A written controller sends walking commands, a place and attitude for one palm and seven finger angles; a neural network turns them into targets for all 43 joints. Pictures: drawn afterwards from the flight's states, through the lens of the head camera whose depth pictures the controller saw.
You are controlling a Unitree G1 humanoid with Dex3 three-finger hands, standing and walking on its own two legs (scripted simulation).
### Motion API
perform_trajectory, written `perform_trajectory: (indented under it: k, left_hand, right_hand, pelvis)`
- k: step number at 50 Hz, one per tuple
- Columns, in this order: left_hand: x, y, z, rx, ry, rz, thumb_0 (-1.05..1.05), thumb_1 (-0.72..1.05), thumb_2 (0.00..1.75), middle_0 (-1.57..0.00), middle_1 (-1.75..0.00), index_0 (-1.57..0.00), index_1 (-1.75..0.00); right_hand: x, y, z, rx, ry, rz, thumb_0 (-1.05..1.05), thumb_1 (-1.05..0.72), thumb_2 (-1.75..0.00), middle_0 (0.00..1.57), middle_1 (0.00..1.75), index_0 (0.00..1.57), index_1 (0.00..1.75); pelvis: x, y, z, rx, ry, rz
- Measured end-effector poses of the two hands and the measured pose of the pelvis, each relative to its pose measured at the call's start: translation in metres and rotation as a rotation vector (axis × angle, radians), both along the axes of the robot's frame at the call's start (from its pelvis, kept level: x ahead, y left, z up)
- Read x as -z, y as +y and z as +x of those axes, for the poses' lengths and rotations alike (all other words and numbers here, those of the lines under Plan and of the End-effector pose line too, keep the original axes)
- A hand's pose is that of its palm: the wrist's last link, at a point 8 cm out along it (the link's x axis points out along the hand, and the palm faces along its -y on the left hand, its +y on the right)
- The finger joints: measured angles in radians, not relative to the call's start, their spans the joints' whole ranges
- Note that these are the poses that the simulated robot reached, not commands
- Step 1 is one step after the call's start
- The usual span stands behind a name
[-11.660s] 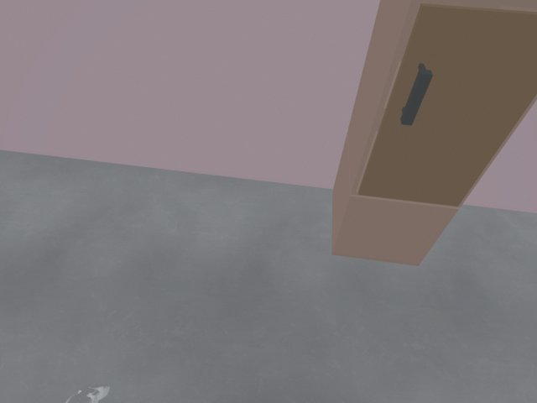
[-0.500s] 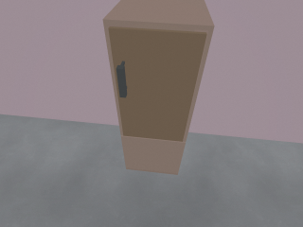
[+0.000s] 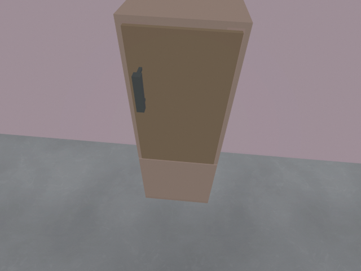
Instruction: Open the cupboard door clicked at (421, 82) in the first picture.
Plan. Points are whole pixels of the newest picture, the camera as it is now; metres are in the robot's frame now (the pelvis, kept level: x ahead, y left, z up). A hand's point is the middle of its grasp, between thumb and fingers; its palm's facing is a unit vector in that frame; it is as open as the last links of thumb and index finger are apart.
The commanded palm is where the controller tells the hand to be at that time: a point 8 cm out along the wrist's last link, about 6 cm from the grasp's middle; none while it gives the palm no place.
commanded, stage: shuffle to correct the standing spot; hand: left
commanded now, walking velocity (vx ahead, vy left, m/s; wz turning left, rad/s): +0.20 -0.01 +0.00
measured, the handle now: (140, 89) +0.63 +0.18 +0.06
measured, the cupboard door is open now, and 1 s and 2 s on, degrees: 0 0 0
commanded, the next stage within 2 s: come to a stop and stand still in 0.18 s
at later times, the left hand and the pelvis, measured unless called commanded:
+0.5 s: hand out of the picture +0.16 +0.20 -0.17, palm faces -0.01 -0.98 -0.19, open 7.3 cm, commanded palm none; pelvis +0.11 +0.01 +0.01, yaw -2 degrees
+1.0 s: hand out of the picture +0.15 +0.21 -0.18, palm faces +0.05 -0.98 -0.20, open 7.3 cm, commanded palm none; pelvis +0.06 +0.02 -0.01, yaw -1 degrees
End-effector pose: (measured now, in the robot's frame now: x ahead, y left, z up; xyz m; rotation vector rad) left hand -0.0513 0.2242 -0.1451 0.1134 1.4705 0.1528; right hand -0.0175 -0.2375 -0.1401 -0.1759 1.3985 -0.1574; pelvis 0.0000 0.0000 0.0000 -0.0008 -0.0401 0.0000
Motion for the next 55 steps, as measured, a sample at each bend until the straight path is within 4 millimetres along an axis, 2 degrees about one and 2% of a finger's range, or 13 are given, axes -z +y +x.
perform_trajectory:
  k: [5,10,13,17,24,29,33,36,40,46,49,51,55]
  left_hand:
    - [0.003,-0.015,-0.001,-0.058,0.024,-0.022,0.0,0.91,0.9,-0.2,-0.3,-0.2,-0.3]
    - [0.008,-0.014,0.003,-0.094,0.059,-0.049,0.0,0.9,0.9,-0.2,-0.3,-0.2,-0.3]
    - [0.014,-0.007,0.018,-0.067,0.098,-0.065,0.0,0.91,0.9,-0.2,-0.3,-0.2,-0.3]
    - [0.009,0.007,0.072,0.01,0.059,-0.055,0.01,0.91,0.9,-0.2,-0.3,-0.2,-0.3]
    - [-0.003,0.02,0.189,0.067,-0.134,0.017,0.02,0.94,0.9,-0.2,-0.3,-0.2,-0.3]
    - [-0.008,0.013,0.253,0.118,-0.234,0.063,0.01,0.93,0.9,-0.19,-0.3,-0.2,-0.3]
    - [-0.008,0.0,0.28,0.124,-0.32,0.088,0.01,0.92,0.9,-0.19,-0.3,-0.2,-0.3]
    - [-0.012,-0.008,0.28,0.112,-0.346,0.083,0.0,0.92,0.9,-0.2,-0.3,-0.2,-0.3]
    - [-0.013,-0.014,0.264,0.097,-0.344,0.065,0.0,0.91,0.9,-0.2,-0.3,-0.2,-0.3]
    - [-0.008,0.008,0.227,0.063,-0.344,0.056,0.0,0.91,0.9,-0.2,-0.3,-0.2,-0.3]
    - [0.002,0.028,0.204,0.048,-0.323,0.046,0.0,0.91,0.9,-0.2,-0.3,-0.21,-0.3]
    - [0.006,0.04,0.186,0.035,-0.29,0.037,0.0,0.91,0.9,-0.2,-0.3,-0.2,-0.3]
    - [-0.004,0.054,0.148,0.011,-0.226,0.018,0.0,0.91,0.9,-0.2,-0.3,-0.2,-0.3]
  right_hand:
    - [0.004,0.009,-0.002,0.016,0.072,0.015,0.01,-0.91,-0.9,0.2,0.3,0.2,0.3]
    - [-0.001,0.025,0.037,0.005,0.024,0.002,0.01,-0.91,-0.9,0.2,0.3,0.2,0.3]
    - [0.001,0.036,0.06,0.031,-0.05,-0.011,0.01,-0.91,-0.9,0.2,0.3,0.2,0.3]
    - [-0.006,0.052,0.071,0.091,-0.079,0.006,0.01,-0.91,-0.9,0.2,0.3,0.2,0.3]
    - [-0.01,0.073,0.064,0.123,0.05,0.057,0.01,-0.91,-0.9,0.2,0.3,0.2,0.3]
    - [0.001,0.057,0.063,0.174,0.124,0.071,0.01,-0.91,-0.9,0.21,0.3,0.2,0.3]
    - [0.018,0.029,0.073,0.185,0.139,0.062,0.01,-0.91,-0.9,0.21,0.3,0.2,0.3]
    - [0.021,0.007,0.093,0.161,0.095,0.029,0.01,-0.91,-0.9,0.2,0.3,0.2,0.3]
    - [0.016,-0.011,0.125,0.112,-0.013,-0.006,0.01,-0.91,-0.9,0.2,0.3,0.2,0.3]
    - [-0.001,-0.007,0.147,0.04,-0.163,-0.035,0.01,-0.91,-0.9,0.2,0.3,0.19,0.3]
    - [-0.007,0.008,0.135,0.033,-0.21,-0.05,0.0,-0.91,-0.9,0.2,0.3,0.19,0.3]
    - [-0.011,0.021,0.114,0.042,-0.205,-0.057,0.0,-0.91,-0.9,0.2,0.3,0.19,0.3]
    - [-0.021,0.047,0.065,0.045,-0.098,-0.04,0.0,-0.91,-0.9,0.2,0.3,0.2,0.3]
  pelvis:
    - [0.004,0.001,0.02,-0.017,0.016,-0.023]
    - [0.004,0.014,0.041,-0.025,0.022,-0.025]
    - [0.008,0.023,0.056,0.01,0.019,-0.012]
    - [0.0,0.027,0.078,0.047,0.022,-0.005]
    - [-0.008,0.016,0.104,0.035,0.027,-0.019]
    - [0.0,0.0,0.121,0.036,0.017,-0.007]
    - [0.012,-0.012,0.127,0.02,0.005,0.006]
    - [0.011,-0.011,0.12,0.013,-0.01,0.006]
    - [0.008,-0.007,0.105,0.008,-0.012,0.012]
    - [0.009,0.007,0.078,0.009,-0.008,0.014]
    - [0.012,0.021,0.066,0.018,-0.001,-0.003]
    - [0.01,0.028,0.057,0.022,-0.005,-0.004]
    - [-0.007,0.039,0.048,0.013,0.01,-0.03]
